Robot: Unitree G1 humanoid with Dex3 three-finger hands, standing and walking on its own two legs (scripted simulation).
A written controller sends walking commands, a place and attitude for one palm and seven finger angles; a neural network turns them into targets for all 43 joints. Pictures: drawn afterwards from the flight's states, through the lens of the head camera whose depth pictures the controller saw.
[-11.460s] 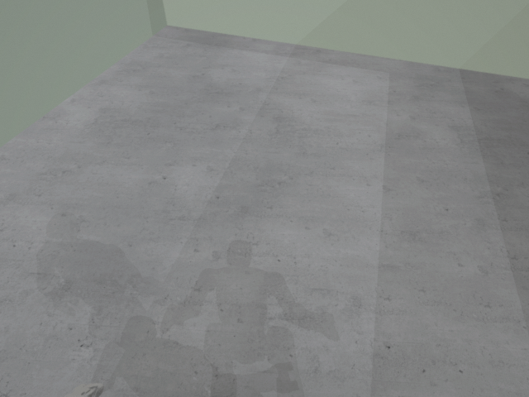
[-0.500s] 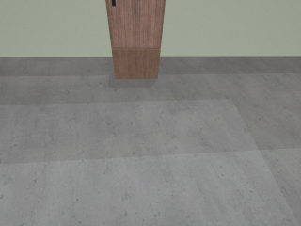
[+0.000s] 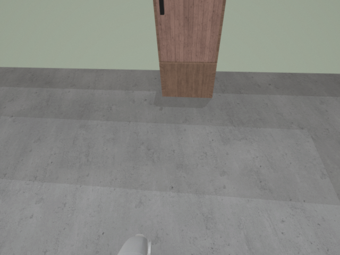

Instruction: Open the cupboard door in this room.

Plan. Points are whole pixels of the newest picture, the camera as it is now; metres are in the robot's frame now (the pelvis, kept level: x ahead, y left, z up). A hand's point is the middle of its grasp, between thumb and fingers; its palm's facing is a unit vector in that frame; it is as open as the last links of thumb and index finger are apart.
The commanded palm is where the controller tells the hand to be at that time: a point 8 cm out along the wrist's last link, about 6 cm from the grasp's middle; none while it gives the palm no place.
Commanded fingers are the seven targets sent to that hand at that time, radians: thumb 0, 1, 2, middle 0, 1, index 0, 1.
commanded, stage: turn or walk to find it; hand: left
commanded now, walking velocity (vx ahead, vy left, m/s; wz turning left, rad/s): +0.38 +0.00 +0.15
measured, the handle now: (161, 2) +1.47 +0.14 +0.03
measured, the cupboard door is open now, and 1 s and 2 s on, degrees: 0 0 0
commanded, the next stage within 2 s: stand and wait in 0.16 s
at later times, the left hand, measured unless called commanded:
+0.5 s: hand (100, 236) +0.20 +0.23 -0.18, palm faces +0.09 -0.98 -0.20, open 7.3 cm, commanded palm none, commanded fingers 0.00 0.90 0.90 -0.20 -0.30 -0.20 -0.30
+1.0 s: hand (119, 226) +0.23 +0.18 -0.18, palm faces +0.06 -0.97 -0.23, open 7.2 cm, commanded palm none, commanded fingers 0.00 0.90 0.90 -0.20 -0.30 -0.20 -0.30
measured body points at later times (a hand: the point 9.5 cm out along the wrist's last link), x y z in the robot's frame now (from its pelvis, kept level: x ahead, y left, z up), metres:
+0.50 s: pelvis +0.16 +0.05 -0.01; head +0.16 +0.06 +0.44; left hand +0.20 +0.29 -0.17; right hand +0.24 -0.18 -0.15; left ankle +0.16 +0.12 -0.75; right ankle +0.21 -0.10 -0.69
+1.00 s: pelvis +0.22 +0.00 -0.01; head +0.23 -0.01 +0.44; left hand +0.23 +0.23 -0.16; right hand +0.18 -0.20 -0.17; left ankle +0.16 +0.12 -0.75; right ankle +0.24 -0.09 -0.75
